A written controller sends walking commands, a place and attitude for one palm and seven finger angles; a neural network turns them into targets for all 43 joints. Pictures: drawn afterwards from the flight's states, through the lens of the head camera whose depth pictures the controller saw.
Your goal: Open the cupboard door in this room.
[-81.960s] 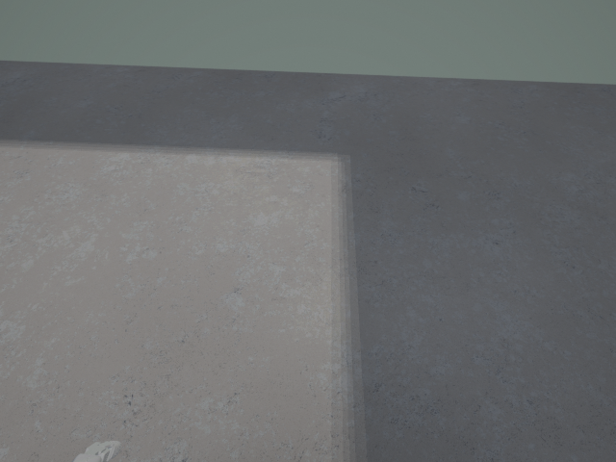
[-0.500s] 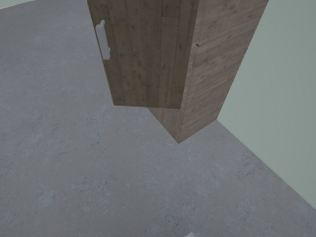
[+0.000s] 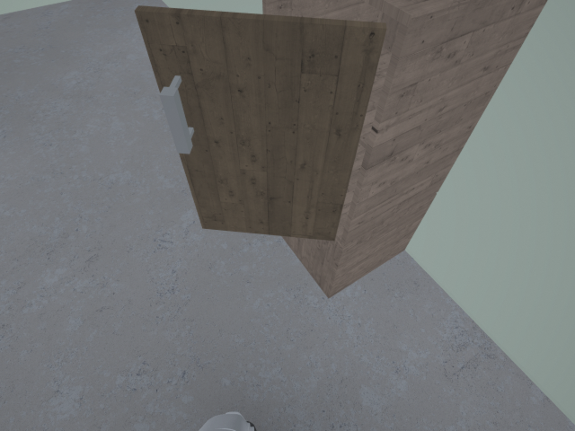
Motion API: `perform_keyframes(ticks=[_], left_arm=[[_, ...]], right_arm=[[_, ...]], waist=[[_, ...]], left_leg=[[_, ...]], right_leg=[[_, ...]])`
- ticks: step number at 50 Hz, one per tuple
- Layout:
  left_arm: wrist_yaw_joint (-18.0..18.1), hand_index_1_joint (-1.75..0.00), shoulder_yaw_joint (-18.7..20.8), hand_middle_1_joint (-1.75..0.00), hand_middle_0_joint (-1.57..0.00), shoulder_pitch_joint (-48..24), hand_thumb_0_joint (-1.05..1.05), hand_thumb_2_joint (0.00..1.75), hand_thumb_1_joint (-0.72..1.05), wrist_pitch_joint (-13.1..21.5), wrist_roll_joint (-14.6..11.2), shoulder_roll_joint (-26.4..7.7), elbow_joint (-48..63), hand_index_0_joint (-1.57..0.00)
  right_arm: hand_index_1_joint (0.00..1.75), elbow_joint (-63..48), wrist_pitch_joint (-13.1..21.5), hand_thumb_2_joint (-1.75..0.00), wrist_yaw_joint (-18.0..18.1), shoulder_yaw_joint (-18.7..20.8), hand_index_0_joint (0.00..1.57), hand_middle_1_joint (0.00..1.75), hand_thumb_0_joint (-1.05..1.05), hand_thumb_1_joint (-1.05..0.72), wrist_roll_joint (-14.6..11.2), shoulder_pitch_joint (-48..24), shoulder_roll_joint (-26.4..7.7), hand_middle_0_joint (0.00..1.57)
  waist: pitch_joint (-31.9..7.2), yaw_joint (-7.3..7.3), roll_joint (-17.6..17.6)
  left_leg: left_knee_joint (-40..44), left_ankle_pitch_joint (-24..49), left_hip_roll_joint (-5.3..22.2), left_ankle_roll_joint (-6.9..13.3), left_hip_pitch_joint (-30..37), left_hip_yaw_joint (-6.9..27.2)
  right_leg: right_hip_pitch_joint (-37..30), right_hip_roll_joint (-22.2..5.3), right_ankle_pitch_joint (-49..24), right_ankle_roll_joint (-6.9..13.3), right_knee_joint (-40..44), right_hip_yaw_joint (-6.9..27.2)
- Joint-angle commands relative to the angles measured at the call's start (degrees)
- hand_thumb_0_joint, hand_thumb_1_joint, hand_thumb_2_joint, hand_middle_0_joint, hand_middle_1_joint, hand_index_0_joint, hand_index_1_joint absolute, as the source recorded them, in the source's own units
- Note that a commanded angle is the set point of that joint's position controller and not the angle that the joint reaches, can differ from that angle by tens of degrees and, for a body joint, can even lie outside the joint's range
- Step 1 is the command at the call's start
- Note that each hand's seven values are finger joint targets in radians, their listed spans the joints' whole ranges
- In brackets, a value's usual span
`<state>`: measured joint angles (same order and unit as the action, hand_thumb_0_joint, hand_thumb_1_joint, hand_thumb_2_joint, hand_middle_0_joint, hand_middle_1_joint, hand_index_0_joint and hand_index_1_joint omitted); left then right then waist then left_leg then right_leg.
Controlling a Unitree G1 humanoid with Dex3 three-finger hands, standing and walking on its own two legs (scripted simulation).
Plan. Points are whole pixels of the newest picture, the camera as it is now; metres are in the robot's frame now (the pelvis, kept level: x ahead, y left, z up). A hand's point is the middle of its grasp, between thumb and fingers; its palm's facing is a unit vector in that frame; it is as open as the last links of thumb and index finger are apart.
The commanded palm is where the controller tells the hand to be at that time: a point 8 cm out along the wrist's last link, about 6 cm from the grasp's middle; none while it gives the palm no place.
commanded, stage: come to a stop and stand still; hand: left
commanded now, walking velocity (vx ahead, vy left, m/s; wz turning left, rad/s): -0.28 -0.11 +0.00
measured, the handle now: (180, 115) +0.61 +0.26 +0.05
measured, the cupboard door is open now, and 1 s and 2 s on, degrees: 51 51 51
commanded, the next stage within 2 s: look again from close up in 0.88 s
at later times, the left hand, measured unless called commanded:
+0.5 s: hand (176, 425) +0.14 +0.19 -0.16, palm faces -0.02 -0.94 -0.33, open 7.3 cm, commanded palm none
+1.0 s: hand out of the picture +0.09 +0.14 -0.17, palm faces +0.00 -0.98 -0.21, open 7.3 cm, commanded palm none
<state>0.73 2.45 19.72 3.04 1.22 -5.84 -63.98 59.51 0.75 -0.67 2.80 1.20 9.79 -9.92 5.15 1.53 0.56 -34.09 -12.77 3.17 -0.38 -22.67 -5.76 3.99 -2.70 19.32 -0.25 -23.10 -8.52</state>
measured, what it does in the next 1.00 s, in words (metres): steps on the spot: left foot, then right foot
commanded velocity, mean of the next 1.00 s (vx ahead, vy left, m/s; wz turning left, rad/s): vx -0.07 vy -0.03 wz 0.00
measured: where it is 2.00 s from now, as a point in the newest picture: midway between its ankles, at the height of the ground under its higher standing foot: outside the picture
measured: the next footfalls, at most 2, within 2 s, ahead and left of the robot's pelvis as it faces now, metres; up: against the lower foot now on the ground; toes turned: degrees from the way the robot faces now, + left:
left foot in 0.04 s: +0.11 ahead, +0.12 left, +0.00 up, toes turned +6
right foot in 0.40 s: +0.08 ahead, -0.13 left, +0.00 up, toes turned -6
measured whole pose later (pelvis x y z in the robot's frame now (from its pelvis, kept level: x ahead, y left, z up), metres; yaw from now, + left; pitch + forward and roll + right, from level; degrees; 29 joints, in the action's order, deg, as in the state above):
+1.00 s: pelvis +0.05 -0.04 +0.00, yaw -2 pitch +0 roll -1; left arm 2.1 1.2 11.8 0.2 0.0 -9.3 -63.8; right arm 64.8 -0.3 2.1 0.2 1.0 15.8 -7.5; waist 2.3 -0.4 -0.9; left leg -23.5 -17.4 1.9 -0.7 -5.9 -2.2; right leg 10.2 2.0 12.7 2.6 -22.6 -4.4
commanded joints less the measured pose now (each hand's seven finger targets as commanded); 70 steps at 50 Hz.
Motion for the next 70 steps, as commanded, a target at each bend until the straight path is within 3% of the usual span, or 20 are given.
perform_keyframes(ticks=[1, 2, 3, 14, 18, 19, 20, 21, 23, 29, 32, 33, 34, 37, 48, 49, 50, 52, 56, 70], left_arm=[[1.1, -0.3, 0.6, -0.3, -0.2, 3.5, 0.0, 0.9, 0.9, -0.4, -0.5, -5.6, 2.4, -0.2], [1.4, -0.3, -0.3, -0.3, -0.2, 3.6, 0.0, 0.9, 0.9, -0.7, -0.8, -4.3, 2.7, -0.2], [1.7, -0.3, -0.4, -0.3, -0.2, 3.3, 0.0, 0.9, 0.9, -1.6, -0.9, -4.1, 2.1, -0.2], [0.7, -0.3, 2.4, -0.3, -0.2, -1.9, 0.0, 0.9, 0.9, -5.7, 0.0, -7.8, 7.8, -0.2], [0.6, -0.3, 2.5, -0.3, -0.2, 0.5, 0.0, 0.9, 0.9, -5.0, 0.3, -9.2, 8.5, -0.2], [0.9, -0.3, 2.6, -0.3, -0.2, 0.2, 0.0, 0.9, 0.9, -4.4, 0.8, -12.1, 9.2, -0.2], [0.9, -0.3, 2.9, -0.3, -0.2, -2.9, 0.0, 0.9, 0.9, -4.0, 1.2, -16.2, 10.0, -0.2], [0.7, -0.3, 2.4, -0.3, -0.2, -4.4, 0.0, 0.9, 0.9, -4.0, 0.9, -17.3, 10.9, -0.2], [1.2, -0.3, 2.1, -0.3, -0.2, -8.9, 0.0, 0.9, 0.9, -3.8, 0.8, -14.9, 11.1, -0.2], [1.5, -0.3, 1.5, -0.3, -0.2, -7.4, 0.0, 0.9, 0.9, -2.8, 0.0, -13.8, 9.2, -0.2], [1.4, -0.3, 0.8, -0.3, -0.2, -7.7, 0.0, 0.9, 0.9, -2.5, -1.2, -11.8, 7.5, -0.2], [1.2, -0.3, 0.4, -0.3, -0.2, -7.2, 0.0, 0.9, 0.9, -2.6, -1.5, -10.3, 7.4, -0.2], [1.3, -0.3, 0.3, -0.3, -0.2, -7.6, 0.0, 0.9, 0.9, -2.7, -1.2, -9.9, 7.1, -0.2], [1.1, -0.3, 0.2, -0.3, -0.2, -8.3, 0.0, 0.9, 0.9, -2.8, -1.3, -10.3, 5.0, -0.2], [1.1, -0.3, -0.5, -0.3, -0.2, -6.1, 0.0, 0.9, 0.9, -2.4, -1.2, -8.7, 1.5, -0.2], [3.8, -0.3, -0.7, -0.3, -0.2, 2.1, 0.0, 0.9, 0.9, -0.6, -0.4, -10.2, -0.2, -0.2], [3.6, -0.3, -0.2, -0.3, -0.2, 1.3, 0.0, 0.9, 0.9, 0.2, -0.4, -12.8, 2.2, -0.2], [2.9, -0.3, -0.8, -0.3, -0.2, -2.4, 0.0, 0.9, 0.9, 0.5, -0.4, -11.4, 4.0, -0.2], [1.9, -0.3, -1.8, -0.3, -0.2, -2.9, 0.0, 0.9, 0.9, -0.7, -0.8, -8.6, 4.1, -0.2], [1.1, -0.3, -2.4, -0.3, -0.2, -0.4, 0.0, 0.9, 0.9, -1.9, -0.6, -7.9, 2.6, -0.2]], right_arm=[[0.3, 1.6, 1.7, -0.9, 1.5, 0.6, 0.2, 0.3, 0.0, -0.9, 0.7, 14.7, -7.9, 0.2], [0.3, 1.6, 1.0, -0.9, 2.2, 0.8, 0.2, 0.3, 0.0, -0.9, 0.3, 16.0, -9.4, 0.2], [0.3, 1.6, 0.8, -0.9, 3.1, -0.1, 0.2, 0.3, 0.0, -0.9, 0.3, 13.0, -8.4, 0.2], [0.3, -2.7, -2.1, -0.9, 4.1, 2.4, 0.2, 0.3, 0.0, -0.9, 0.6, 0.9, -11.5, 0.2], [0.3, -3.8, -2.5, -0.9, 3.2, 2.5, 0.2, 0.3, 0.0, -0.9, 0.2, -0.8, -10.8, 0.2], [0.3, -4.1, -2.7, -0.9, 2.8, 2.4, 0.2, 0.3, 0.0, -0.9, -0.3, 0.4, -8.5, 0.2], [0.3, -4.8, -3.1, -0.9, 2.1, 1.9, 0.2, 0.3, 0.0, -0.9, -0.8, 1.9, -5.1, 0.2], [0.3, -5.0, -4.0, -0.9, 1.9, 1.9, 0.2, 0.3, 0.0, -0.9, -0.9, 1.5, -5.0, 0.2], [0.3, -4.4, -4.6, -0.9, 2.1, 1.7, 0.2, 0.3, 0.0, -0.9, -0.6, 1.6, -4.5, 0.2], [0.3, -2.1, -3.0, -0.9, 2.2, -0.1, 0.2, 0.3, 0.0, -0.9, -0.9, 5.0, -3.2, 0.2], [0.3, 0.5, -1.6, -0.9, 2.6, -0.6, 0.2, 0.3, 0.0, -0.9, -0.6, 8.6, -4.3, 0.2], [0.3, 0.6, -1.1, -0.9, 2.8, -0.7, 0.2, 0.3, 0.0, -0.9, -0.1, 7.4, -6.4, 0.2], [0.3, 0.5, -1.3, -0.9, 2.8, -0.9, 0.2, 0.3, 0.0, -0.9, -0.1, 6.0, -6.6, 0.2], [0.3, 2.7, -1.0, -0.9, 3.5, -1.5, 0.2, 0.3, 0.0, -0.9, -0.2, 7.4, -5.1, 0.2], [0.3, 4.7, -0.8, -0.9, 3.4, -1.8, 0.2, 0.3, 0.0, -0.9, -0.2, 10.6, -3.2, 0.2], [0.3, 0.8, 0.8, -0.9, 2.6, -1.2, 0.2, 0.3, 0.0, -0.9, -1.1, 3.9, -5.5, 0.2], [0.3, -1.3, 0.4, -0.9, 2.5, -1.7, 0.2, 0.3, 0.0, -0.9, -1.0, 8.3, -1.9, 0.2], [0.3, -1.4, 0.3, -0.9, 2.3, -1.8, 0.2, 0.3, 0.0, -0.9, -1.0, 11.1, -0.9, 0.2], [0.3, -1.1, 1.0, -0.9, 2.4, -2.2, 0.2, 0.3, 0.0, -0.9, -0.4, 11.1, -3.0, 0.2], [0.3, 0.8, 1.8, -0.9, 2.5, -2.8, 0.2, 0.3, 0.0, -0.9, -0.2, 10.4, -5.3, 0.2]], waist=[[-8.8, -5.21, -9.8], [-10.8, -4.85, -13.6], [-10.8, -3.74, -13.3], [-8.0, -1.22, -9.3], [-7.9, 0.94, -6.3], [-7.8, 0.47, 2.1], [-6.3, -1.09, 14.3], [-5.7, -0.07, 10.4], [-4.0, -1.93, 12.6], [-7.4, -1.73, 6.3], [-8.6, -2.63, 0.4], [-8.8, -1.27, -5.2], [-8.5, -1.03, -3.3], [-7.2, -1.55, -7.6], [-1.2, -1.84, -0.8], [-2.5, 1.65, 0.1], [-8.8, -1.68, 2.2], [-12.3, -3.41, 1.7], [-2.6, -2.74, -3.3], [1.1, -1.16, -1.6]], left_leg=[[7.0, 29.9, 11.3, 6.1, 27.3, 12.0], [9.8, 43.3, 18.7, 10.8, 25.5, 17.7], [12.1, 46.3, 18.8, 11.2, 22.8, 17.8], [12.3, 34.9, 18.0, 10.7, 12.4, 9.8], [7.1, 19.7, 12.6, 6.0, 7.7, 6.8], [1.5, 7.0, 7.0, 2.6, 5.6, 3.7], [-6.4, -13.6, -1.3, -0.7, 1.9, -1.5], [-16.5, -22.0, -2.5, -0.4, 4.2, 2.4], [-24.4, -19.2, -1.9, 0.2, 1.3, 6.1], [-2.1, -12.4, -1.5, -1.2, 5.7, 4.2], [14.5, 8.2, 2.4, 0.2, 16.4, 8.0], [12.8, 16.7, 6.4, 1.9, 15.8, 10.8], [12.0, 13.1, 7.2, 1.8, 13.4, 9.7], [12.3, 16.8, 4.9, 0.6, 14.5, 7.9], [16.3, 5.5, 3.3, 0.7, 12.8, 7.3], [2.3, 4.3, 2.8, -0.2, 9.3, 2.8], [0.7, -8.7, 0.2, 0.5, 6.4, 5.5], [4.0, -6.9, -0.2, 0.6, 10.1, 5.0], [10.6, 6.5, 2.9, 2.3, 10.5, 8.3], [18.2, -4.0, 3.0, 3.5, 6.5, 10.7]], right_leg=[[16.6, -2.6, -8.5, 0.4, -14.7, 0.4], [16.4, -0.1, 14.3, -1.0, -22.8, 1.0], [15.3, -0.4, 18.0, -1.3, -25.5, 5.1], [14.9, 0.7, 7.7, 0.2, -24.8, 7.1], [5.6, 0.6, -8.7, 0.7, -6.9, 5.6], [4.8, -4.2, -18.4, 2.0, 0.4, 12.5], [6.8, -14.7, -24.0, 7.1, 5.3, 22.4], [13.3, -18.8, -19.8, 11.5, 7.9, 23.4], [12.8, -14.5, -23.0, 12.7, 5.9, 21.2], [0.7, -10.3, -36.5, 10.5, 1.1, 15.2], [3.8, -6.1, -28.2, 4.7, -2.2, 13.3], [4.0, -3.7, -23.4, 2.3, -0.8, 11.3], [2.9, -2.9, -18.2, 1.6, 1.7, 10.8], [1.1, -3.3, -24.1, 2.6, 0.1, 10.4], [2.7, -3.2, -17.2, 2.9, 4.9, 11.3], [2.2, -7.4, -48.4, -0.9, 0.8, 15.0], [-4.0, -11.2, -51.2, 2.1, -0.6, 19.5], [-1.9, -9.8, -41.0, 7.0, -1.5, 16.2], [7.5, -3.4, -17.7, 3.9, -1.9, 12.3], [7.5, -2.2, -8.0, 2.4, -1.5, 11.4]])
